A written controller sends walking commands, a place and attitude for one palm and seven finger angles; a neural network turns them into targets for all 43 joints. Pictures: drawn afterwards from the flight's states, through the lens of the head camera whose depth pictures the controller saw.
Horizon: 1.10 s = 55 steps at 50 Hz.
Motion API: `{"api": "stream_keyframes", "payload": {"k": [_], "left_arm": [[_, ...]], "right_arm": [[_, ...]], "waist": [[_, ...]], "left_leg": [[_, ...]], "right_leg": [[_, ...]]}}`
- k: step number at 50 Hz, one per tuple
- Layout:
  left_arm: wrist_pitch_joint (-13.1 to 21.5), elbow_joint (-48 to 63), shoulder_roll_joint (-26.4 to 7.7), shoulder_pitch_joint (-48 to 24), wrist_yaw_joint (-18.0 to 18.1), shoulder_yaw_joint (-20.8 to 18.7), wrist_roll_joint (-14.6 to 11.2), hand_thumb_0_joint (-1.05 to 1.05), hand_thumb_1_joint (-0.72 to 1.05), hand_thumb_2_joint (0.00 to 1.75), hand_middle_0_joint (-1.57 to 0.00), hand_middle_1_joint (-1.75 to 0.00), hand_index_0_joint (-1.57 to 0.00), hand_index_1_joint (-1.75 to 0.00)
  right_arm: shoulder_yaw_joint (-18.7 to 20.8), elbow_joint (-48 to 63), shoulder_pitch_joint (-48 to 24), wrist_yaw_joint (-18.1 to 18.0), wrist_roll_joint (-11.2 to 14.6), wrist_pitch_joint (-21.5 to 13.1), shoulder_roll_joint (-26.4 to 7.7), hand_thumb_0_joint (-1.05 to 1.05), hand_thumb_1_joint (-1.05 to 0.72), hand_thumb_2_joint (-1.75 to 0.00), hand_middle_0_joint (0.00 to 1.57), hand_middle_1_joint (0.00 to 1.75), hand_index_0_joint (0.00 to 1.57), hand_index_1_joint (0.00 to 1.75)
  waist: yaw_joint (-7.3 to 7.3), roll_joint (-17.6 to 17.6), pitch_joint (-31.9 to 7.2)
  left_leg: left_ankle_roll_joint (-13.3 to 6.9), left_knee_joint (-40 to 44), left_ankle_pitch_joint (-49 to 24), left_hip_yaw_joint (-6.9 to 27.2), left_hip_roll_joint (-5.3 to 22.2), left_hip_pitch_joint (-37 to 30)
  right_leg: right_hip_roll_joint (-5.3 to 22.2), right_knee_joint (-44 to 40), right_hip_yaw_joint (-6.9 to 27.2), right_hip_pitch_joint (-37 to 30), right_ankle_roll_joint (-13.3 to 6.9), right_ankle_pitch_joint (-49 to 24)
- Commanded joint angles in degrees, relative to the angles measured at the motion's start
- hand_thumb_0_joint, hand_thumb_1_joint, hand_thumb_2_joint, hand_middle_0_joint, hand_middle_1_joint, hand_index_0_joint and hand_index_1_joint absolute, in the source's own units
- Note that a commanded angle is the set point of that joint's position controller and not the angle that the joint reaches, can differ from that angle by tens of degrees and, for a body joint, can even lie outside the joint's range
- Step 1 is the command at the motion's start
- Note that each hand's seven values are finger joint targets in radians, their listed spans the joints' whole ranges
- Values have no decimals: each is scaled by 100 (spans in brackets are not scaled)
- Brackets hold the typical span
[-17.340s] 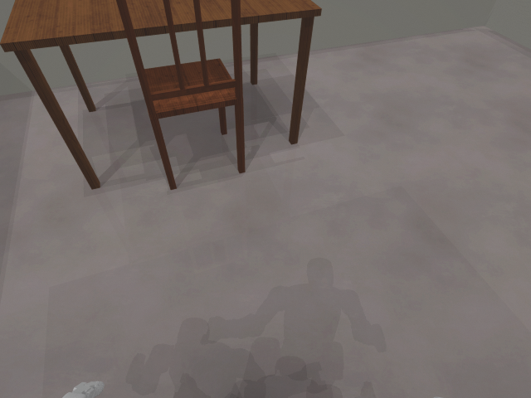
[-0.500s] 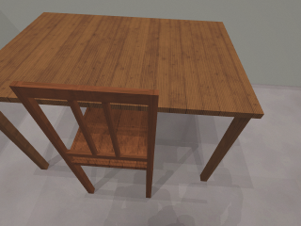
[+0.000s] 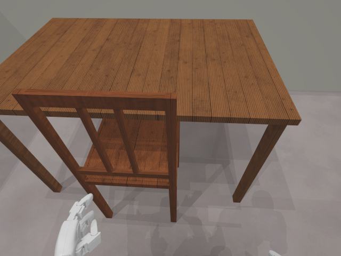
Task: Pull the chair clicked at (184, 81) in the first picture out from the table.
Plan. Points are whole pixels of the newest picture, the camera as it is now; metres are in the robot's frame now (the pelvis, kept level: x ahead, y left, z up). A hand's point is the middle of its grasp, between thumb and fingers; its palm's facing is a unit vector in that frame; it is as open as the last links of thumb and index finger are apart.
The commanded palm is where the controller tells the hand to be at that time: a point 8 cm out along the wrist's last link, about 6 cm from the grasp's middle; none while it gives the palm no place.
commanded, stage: raise the hand toward the chair's back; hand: left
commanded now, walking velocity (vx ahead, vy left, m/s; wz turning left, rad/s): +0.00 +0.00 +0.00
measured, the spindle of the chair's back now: (97, 143) +0.45 +0.25 -0.05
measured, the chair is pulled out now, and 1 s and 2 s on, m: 0.00 0.00 0.00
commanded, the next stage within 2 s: aim the fingers beside a spindle in 1.90 s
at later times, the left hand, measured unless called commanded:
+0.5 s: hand (109, 239) +0.18 +0.15 -0.05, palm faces -0.09 -0.99 -0.04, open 11.7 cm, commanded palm +0.15 +0.22 -0.04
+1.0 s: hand (95, 226) +0.20 +0.19 -0.04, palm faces -0.04 -1.00 -0.04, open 15.8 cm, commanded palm +0.18 +0.25 -0.03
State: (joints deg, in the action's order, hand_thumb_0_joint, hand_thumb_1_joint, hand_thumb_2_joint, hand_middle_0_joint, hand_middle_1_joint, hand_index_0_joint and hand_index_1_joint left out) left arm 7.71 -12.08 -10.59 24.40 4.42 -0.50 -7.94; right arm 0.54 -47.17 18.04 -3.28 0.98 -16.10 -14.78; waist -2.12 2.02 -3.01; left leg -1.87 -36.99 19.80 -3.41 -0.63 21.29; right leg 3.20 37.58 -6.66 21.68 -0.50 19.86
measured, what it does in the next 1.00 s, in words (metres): lowers itself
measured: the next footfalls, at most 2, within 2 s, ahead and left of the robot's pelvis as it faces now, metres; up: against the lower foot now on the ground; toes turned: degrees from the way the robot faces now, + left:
none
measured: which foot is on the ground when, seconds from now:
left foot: down 0.00-1.00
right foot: down 0.00-1.00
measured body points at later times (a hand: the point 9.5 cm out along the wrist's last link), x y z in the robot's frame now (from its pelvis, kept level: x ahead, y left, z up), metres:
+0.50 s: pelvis -0.04 -0.03 -0.09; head +0.04 -0.02 +0.36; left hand +0.18 +0.21 -0.04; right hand +0.16 -0.23 -0.17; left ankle -0.01 +0.10 -0.72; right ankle -0.01 -0.11 -0.72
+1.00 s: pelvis -0.02 +0.00 -0.07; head +0.05 +0.02 +0.38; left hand +0.20 +0.24 -0.03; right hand +0.16 -0.25 -0.14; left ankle -0.01 +0.10 -0.72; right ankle -0.01 -0.11 -0.72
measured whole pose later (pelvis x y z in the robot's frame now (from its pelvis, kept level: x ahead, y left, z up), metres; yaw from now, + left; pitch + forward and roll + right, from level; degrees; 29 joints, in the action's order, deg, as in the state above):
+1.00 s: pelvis -0.02 +0.00 -0.07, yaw -1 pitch +16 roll -3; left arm 24.8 -2.7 -13.5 20.7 -15.7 -9.5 -14.4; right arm 0.8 -31.2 11.5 -2.5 1.4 -13.1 -14.3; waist -1.0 0.9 -7.7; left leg -2.0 -65.3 30.3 -1.7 2.2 51.4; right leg 2.3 62.0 -7.7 49.8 -1.3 28.2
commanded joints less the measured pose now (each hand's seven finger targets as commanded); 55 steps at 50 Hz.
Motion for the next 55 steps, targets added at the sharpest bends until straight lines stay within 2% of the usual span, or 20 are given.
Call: {"api": "stream_keyframes", "payload": {"k": [1, 2, 3, 4, 5, 8, 10, 12, 13, 15, 18, 21, 23, 25, 28, 30, 34, 39, 47, 55], "left_arm": [[1705, -73, 321, 858, -1040, -335, -348, 0, 64, 79, -17, -26, -17, -26], [2153, -32, 196, 1005, -1388, -565, -432, 0, 62, 78, -17, -26, -17, -26], [2553, -268, -262, 1159, -1678, -1097, -406, 0, 60, 77, -17, -25, -17, -25], [2989, -49, -380, 942, -2013, -1130, -417, 0, 57, 76, -17, -25, -17, -25], [3152, 126, -591, 924, -2127, -1329, -410, 0, 55, 75, -16, -25, -16, -25], [2795, 913, -696, 379, -2174, -1267, -546, 0, 48, 72, -16, -23, -16, -23], [2669, 1866, -726, -240, -2000, -1182, -641, 0, 43, 70, -15, -23, -15, -23], [2742, 2572, -704, -590, -1831, -1112, -669, 0, 39, 68, -15, -22, -15, -22], [2802, 2832, -791, -911, -1798, -1087, -652, 0, 36, 67, -15, -22, -15, -22], [2901, 2891, -621, -979, -1877, -776, -618, 0, 32, 65, -14, -21, -14, -21], [2731, 2268, -667, -1105, -2217, -673, -664, 0, 25, 62, -13, -20, -13, -20], [2253, 1894, -817, -687, -2506, -923, -812, 0, 18, 59, -13, -19, -13, -19], [1869, 1683, -1042, -377, -2533, -1325, -884, 0, 13, 57, -12, -18, -12, -18], [1686, 2003, -1013, -314, -2435, -1451, -958, 0, 8, 55, -12, -17, -12, -17], [1674, 1928, -1044, -243, -2153, -1659, -955, 0, 1, 52, -11, -16, -11, -16], [1855, 2122, -902, -293, -2043, -1483, -889, 0, -3, 50, -11, -15, -11, -15], [2114, 1877, -831, -488, -2020, -1269, -795, 0, -13, 46, -10, -14, -10, -14], [2248, 2069, -1010, -467, -2071, -1400, -816, 0, -24, 41, -9, -12, -9, -12], [2106, 2124, -959, -504, -2001, -1300, -767, 0, -43, 33, -7, -9, -7, -9], [1877, 1990, -1020, -688, -2140, -1407, -803, 0, -50, 30, -6, -8, -6, -8]], "right_arm": [[416, 1501, -891, 153, -78, -418, -690, 0, -90, -90, 20, 30, 20, 30], [450, 1659, -958, 237, -80, -388, -660, 0, -90, -90, 20, 30, 20, 30], [507, 1708, -989, 344, -46, -318, -643, 0, -90, -90, 20, 30, 20, 30], [517, 1884, -1113, 424, -53, -276, -635, 0, -90, -90, 20, 30, 20, 30], [554, 2101, -1215, 456, -40, -216, -631, 0, -90, -90, 20, 30, 20, 30], [511, 2592, -1357, 420, 51, 50, -611, 0, -90, -90, 20, 30, 20, 30], [479, 2792, -1269, 324, 84, 105, -564, 0, -90, -90, 20, 30, 20, 30], [439, 2757, -1039, 214, 67, 103, -499, 0, -90, -90, 20, 30, 20, 30], [412, 2689, -934, 170, 42, 102, -517, 0, -90, -90, 20, 30, 20, 30], [350, 2571, -869, 92, 17, 27, -494, 0, -90, -90, 20, 30, 20, 30], [266, 2365, -877, 21, 53, -79, -602, 0, -90, -90, 20, 30, 20, 30], [264, 2370, -903, -27, 116, -102, -605, 0, -90, -90, 20, 30, 20, 30], [279, 2390, -1034, -44, 154, -45, -584, 0, -90, -90, 20, 30, 20, 30], [275, 2456, -1047, -39, 153, -1, -503, 0, -90, -90, 20, 30, 20, 30], [281, 2389, -1084, -40, 117, 34, -420, 0, -90, -90, 20, 30, 20, 30], [284, 2357, -993, -3, 89, -2, -402, 0, -90, -90, 20, 30, 20, 30], [298, 2309, -911, 16, 76, -48, -512, 0, -90, -90, 20, 30, 20, 30], [338, 2335, -790, 3, 80, -100, -602, 0, -90, -90, 20, 30, 20, 30], [312, 2382, -728, 49, 62, -7, -647, 0, -90, -90, 20, 30, 20, 30], [257, 2493, -670, 55, 71, 147, -672, 0, -90, -90, 20, 30, 20, 30]], "waist": [[375, -1722, -274], [517, -1421, -532], [655, -825, -742], [610, -561, -917], [681, -426, -1147], [622, -107, -1343], [421, 165, -1504], [208, 300, -1731], [32, 49, -1772], [-113, 269, -1707], [-258, 4, -1408], [-55, -192, -1770], [162, -195, -1955], [250, -198, -2182], [303, -401, -1952], [255, -154, -1885], [87, -252, -1526], [163, 1, -1915], [108, 271, -1834], [61, 115, -1763]], "left_leg": [[205, -714, -311, 375, -11, 1517], [241, -953, -341, 310, -62, 1819], [289, -1205, -516, 248, -91, 1983], [289, -1499, -575, 222, -116, 2245], [234, -1688, -582, 129, -126, 2392], [140, -1920, -100, 50, -139, 2710], [79, -2045, 112, 125, -68, 2625], [25, -2243, -62, 224, 15, 2478], [6, -2374, -52, 285, 57, 2560], [-1, -2522, -77, 362, 105, 2565], [-17, -2652, 142, 471, 143, 2852], [-14, -2579, 113, 464, 108, 2963], [-9, -2442, -61, 474, 99, 2907], [-6, -2296, -265, 468, 82, 2775], [20, -2169, -331, 495, 100, 2808], [27, -2078, -350, 486, 97, 2678], [16, -2031, -50, 509, 98, 2738], [10, -1944, -306, 505, 94, 2406], [60, -1776, -706, 577, 123, 1950], [89, -1719, -901, 641, 142, 1795]], "right_leg": [[-244, 530, 115, 1339, -92, 146], [-226, 848, 208, 1289, -132, -37], [-180, 1125, 355, 1224, -208, -381], [-156, 1442, 433, 1303, -230, -600], [-148, 1617, 534, 1328, -231, -630], [-123, 1579, 857, 1508, -164, 76], [-133, 1474, 1004, 1672, -146, 521], [-180, 1505, 1033, 1748, -113, 275], [-213, 1543, 1047, 1869, -70, 281], [-227, 1576, 1025, 2094, -81, 252], [-274, 1551, 973, 2378, -70, 583], [-203, 1435, 1040, 1916, -19, 633], [-198, 1433, 983, 1625, -20, 488], [-155, 1435, 927, 1339, 3, 210], [-181, 1457, 814, 1346, 7, 130], [-188, 1502, 712, 1494, -22, 101], [-211, 1470, 641, 1888, -30, 479], [-226, 1586, 524, 1766, -68, 123], [-286, 1665, 260, 1925, -89, -328], [-333, 1633, 172, 1905, -85, -510]]}}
